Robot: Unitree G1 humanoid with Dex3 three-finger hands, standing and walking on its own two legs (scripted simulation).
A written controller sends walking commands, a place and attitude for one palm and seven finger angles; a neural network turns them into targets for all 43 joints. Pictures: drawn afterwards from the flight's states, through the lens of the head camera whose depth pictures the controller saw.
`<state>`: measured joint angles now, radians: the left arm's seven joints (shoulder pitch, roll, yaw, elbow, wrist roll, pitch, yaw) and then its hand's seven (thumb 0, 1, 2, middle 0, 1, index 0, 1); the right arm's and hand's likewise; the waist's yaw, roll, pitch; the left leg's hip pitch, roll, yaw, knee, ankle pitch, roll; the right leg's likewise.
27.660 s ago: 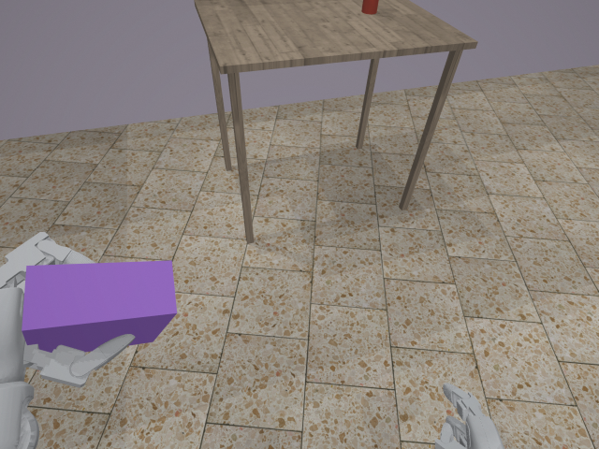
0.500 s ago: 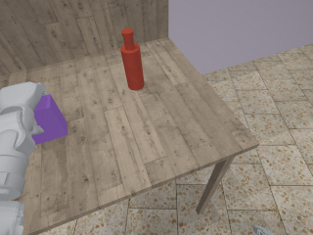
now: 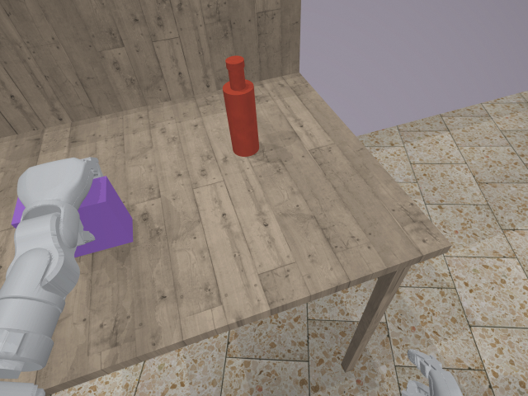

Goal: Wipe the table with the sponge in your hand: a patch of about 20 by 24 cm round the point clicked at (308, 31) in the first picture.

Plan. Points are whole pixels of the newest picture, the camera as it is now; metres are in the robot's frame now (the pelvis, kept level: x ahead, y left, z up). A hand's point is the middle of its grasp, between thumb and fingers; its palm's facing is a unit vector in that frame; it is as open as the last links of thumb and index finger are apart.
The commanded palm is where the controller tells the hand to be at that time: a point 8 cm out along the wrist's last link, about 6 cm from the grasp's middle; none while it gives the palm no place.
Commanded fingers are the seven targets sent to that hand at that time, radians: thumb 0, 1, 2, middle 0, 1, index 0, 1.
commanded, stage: wipe back along the middle lane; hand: left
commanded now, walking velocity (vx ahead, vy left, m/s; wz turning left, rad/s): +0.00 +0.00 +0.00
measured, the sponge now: (86, 228) +0.34 +0.33 +0.07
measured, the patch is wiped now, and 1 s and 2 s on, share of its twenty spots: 0.55 0.75 0.80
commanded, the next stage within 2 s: slide across to the third lane in 0.76 s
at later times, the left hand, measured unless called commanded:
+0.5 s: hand (77, 229) +0.30 +0.30 +0.12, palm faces +0.07 -0.03 -1.00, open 9.7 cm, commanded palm +0.25 +0.27 +0.14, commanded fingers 0.00 0.10 1.30 -1.20 -1.60 -1.20 -1.60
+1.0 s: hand (85, 256) +0.26 +0.27 +0.12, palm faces +0.06 -0.02 -1.00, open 9.7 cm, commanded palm +0.23 +0.24 +0.15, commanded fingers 0.00 0.10 1.30 -1.20 -1.60 -1.20 -1.60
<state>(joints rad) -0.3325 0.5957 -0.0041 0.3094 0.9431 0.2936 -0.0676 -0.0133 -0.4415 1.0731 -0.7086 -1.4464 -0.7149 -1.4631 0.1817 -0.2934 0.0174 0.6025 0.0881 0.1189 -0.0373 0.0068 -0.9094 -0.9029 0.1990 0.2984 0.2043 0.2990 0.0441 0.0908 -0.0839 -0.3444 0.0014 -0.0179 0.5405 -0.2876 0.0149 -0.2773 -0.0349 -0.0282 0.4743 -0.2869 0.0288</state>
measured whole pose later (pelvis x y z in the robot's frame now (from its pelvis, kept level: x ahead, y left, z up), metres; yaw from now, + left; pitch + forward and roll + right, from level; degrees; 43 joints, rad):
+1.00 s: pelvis -0.01 -0.02 +0.00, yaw +1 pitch +1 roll +0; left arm -0.04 0.52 -0.09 -0.13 0.95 0.51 -0.07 0.02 -0.44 1.07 -0.70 -1.45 -0.72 -1.44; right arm 0.09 -0.29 0.05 0.59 0.08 0.08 -0.04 0.01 -0.91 -0.90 0.20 0.30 0.20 0.30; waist 0.11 0.11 -0.07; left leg -0.29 0.01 -0.04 0.57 -0.30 -0.01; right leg -0.25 -0.03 -0.04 0.56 -0.34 0.00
